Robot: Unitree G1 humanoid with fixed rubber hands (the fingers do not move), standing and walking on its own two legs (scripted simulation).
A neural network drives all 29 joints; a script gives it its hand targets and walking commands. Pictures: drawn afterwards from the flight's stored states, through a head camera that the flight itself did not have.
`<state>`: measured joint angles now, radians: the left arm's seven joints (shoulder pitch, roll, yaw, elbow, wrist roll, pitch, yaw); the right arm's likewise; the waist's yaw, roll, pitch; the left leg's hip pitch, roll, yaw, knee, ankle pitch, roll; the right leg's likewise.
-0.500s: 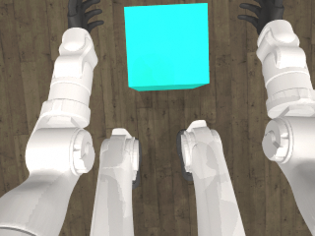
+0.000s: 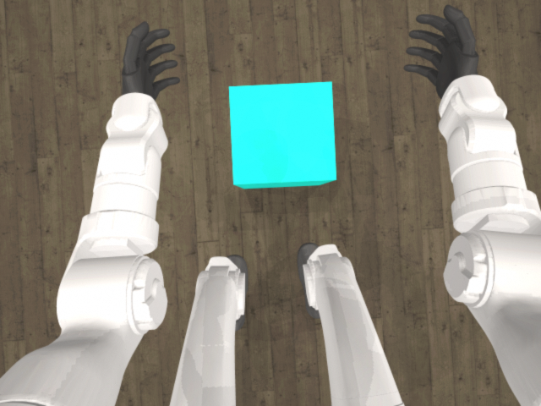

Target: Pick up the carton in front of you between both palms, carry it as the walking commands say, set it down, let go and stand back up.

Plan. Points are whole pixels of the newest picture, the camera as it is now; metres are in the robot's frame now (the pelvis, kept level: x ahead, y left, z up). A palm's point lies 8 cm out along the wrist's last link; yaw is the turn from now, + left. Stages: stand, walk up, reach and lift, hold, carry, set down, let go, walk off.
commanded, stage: set down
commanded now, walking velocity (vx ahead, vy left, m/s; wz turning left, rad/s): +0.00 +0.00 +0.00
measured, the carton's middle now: (281, 143) +0.49 -0.05 -0.47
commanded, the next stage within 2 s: let go in 0.06 s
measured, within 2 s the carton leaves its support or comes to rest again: neither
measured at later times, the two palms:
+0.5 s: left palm (63, 163) +0.41 +0.18 +0.01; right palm (538, 139) +0.39 -0.26 +0.02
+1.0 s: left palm out of the picture +0.27 +0.24 +0.11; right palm out of the picture +0.25 -0.22 +0.11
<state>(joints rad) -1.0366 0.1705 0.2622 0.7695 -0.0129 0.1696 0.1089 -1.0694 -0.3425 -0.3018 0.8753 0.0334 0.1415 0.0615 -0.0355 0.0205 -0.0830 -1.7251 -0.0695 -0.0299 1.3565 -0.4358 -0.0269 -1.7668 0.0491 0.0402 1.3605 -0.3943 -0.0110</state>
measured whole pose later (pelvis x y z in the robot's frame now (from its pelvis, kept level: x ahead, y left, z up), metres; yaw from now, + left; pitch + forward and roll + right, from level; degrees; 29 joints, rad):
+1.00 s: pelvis +0.10 +0.02 +0.18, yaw -2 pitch +2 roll +0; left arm 0.23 0.21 0.04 0.45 0.00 0.05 -0.05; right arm 0.23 -0.21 -0.05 0.45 0.01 0.04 0.07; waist 0.00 0.01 0.03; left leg -0.19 -0.04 -0.05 0.44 -0.27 0.02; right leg -0.22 0.03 0.06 0.42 -0.24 0.00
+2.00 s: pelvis +0.11 +0.01 +0.18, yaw -1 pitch -1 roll +0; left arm 0.15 0.33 0.04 0.85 0.03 0.00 0.02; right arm 0.18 -0.35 -0.02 0.78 -0.03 0.00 -0.03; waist 0.00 0.01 0.01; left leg -0.13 -0.03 -0.06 0.46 -0.30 0.01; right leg -0.15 0.03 0.03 0.45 -0.27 -0.02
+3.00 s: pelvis +0.08 +0.01 +0.19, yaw -1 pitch -3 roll +0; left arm 0.12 0.38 0.01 1.03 0.02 -0.01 0.01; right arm 0.14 -0.39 0.00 0.98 -0.02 -0.02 -0.02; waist 0.01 0.01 0.03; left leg -0.09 -0.03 -0.06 0.35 -0.21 0.01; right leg -0.12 0.02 0.03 0.35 -0.19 -0.01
